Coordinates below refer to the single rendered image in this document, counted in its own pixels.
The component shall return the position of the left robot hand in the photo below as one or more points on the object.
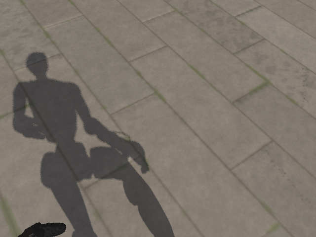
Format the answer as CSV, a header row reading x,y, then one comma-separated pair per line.
x,y
44,230

